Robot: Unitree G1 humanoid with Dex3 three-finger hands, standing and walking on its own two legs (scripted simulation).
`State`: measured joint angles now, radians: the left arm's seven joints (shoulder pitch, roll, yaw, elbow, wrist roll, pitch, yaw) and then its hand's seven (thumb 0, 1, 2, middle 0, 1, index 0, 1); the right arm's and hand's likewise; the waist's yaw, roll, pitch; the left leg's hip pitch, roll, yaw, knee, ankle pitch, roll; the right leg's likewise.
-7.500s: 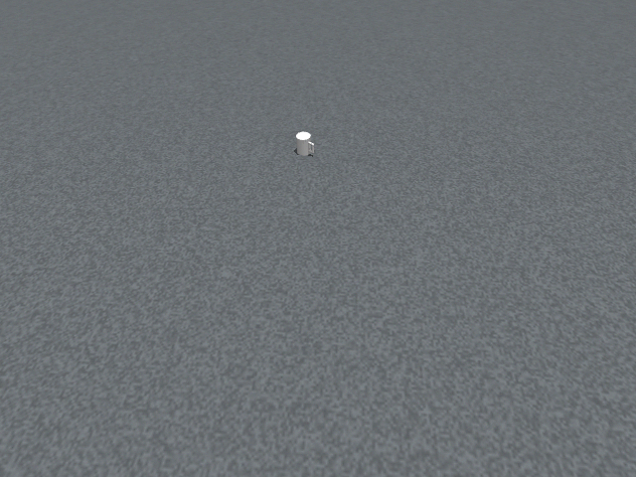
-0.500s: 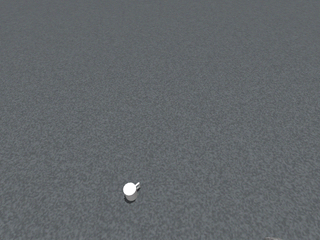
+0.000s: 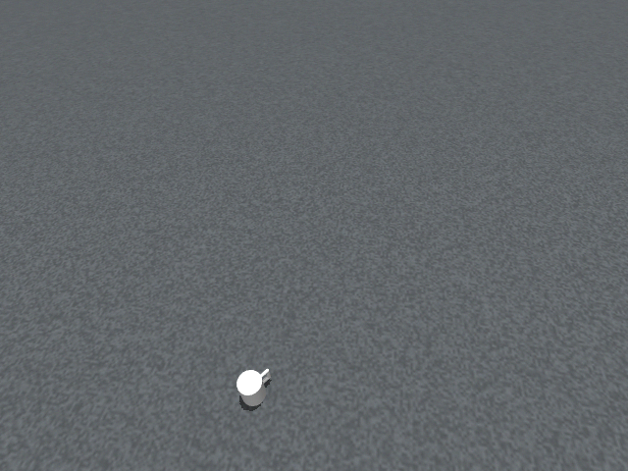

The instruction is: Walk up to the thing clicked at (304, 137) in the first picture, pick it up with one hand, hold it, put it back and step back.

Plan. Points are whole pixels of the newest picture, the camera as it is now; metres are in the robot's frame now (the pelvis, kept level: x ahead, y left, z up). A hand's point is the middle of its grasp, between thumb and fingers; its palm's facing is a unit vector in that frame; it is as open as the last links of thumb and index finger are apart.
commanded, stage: stand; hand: left
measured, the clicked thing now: (256, 384) +0.51 +0.21 -0.73
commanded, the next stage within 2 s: none
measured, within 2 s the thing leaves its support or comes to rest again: neither
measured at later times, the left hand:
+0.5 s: hand out of the picture +0.08 +0.25 -0.16, palm faces -0.01 -0.94 -0.34, open 7.4 cm
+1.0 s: hand out of the picture +0.07 +0.25 -0.16, palm faces -0.03 -0.94 -0.35, open 7.4 cm
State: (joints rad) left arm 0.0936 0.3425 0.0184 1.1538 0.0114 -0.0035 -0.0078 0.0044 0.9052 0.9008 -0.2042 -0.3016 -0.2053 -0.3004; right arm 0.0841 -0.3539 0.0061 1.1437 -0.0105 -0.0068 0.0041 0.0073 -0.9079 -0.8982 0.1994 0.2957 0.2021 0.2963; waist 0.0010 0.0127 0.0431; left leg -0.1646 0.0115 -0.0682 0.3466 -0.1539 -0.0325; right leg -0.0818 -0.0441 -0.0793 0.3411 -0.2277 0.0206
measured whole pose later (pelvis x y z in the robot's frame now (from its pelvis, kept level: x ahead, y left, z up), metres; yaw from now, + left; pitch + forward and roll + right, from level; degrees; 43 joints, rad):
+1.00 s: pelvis +0.00 +0.00 +0.00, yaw -1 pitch -2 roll +0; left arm 0.12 0.35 0.02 1.14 0.01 0.00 -0.01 0.00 0.91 0.90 -0.20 -0.30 -0.21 -0.30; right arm 0.11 -0.35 0.01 1.15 -0.01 0.00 0.00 0.01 -0.91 -0.90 0.20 0.30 0.20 0.30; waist 0.00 0.01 0.05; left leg -0.15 0.02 -0.05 0.33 -0.15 -0.04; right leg -0.07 -0.03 -0.06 0.33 -0.22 0.02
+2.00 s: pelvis +0.01 +0.00 +0.00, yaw -1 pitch -2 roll +0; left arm 0.12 0.35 0.01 1.13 0.01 0.00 0.00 0.00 0.90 0.90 -0.20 -0.30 -0.21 -0.30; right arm 0.11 -0.35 0.01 1.13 -0.01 0.00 0.00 0.01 -0.91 -0.90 0.20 0.30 0.20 0.30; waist 0.00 0.00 0.05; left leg -0.14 0.02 -0.04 0.33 -0.16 -0.03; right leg -0.06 -0.04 -0.06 0.32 -0.22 0.03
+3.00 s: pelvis +0.00 +0.00 +0.00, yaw -2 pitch +0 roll +0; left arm 0.09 0.32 0.05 1.06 -0.02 -0.03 0.01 0.01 0.84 0.92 -0.19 -0.37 -0.19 -0.37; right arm 0.16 -0.34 0.01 0.97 0.04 -0.03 -0.03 0.01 -0.93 -0.91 0.20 0.30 0.20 0.30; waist -0.01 0.01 0.06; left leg -0.23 0.02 -0.04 0.41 -0.19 -0.02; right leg -0.16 -0.04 -0.05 0.41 -0.25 0.02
